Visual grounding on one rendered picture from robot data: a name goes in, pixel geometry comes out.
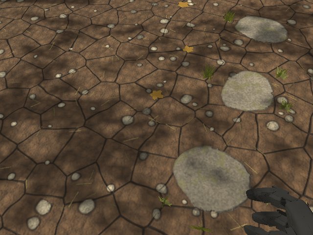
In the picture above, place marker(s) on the robot right hand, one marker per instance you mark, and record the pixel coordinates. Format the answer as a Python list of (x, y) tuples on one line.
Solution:
[(297, 220)]

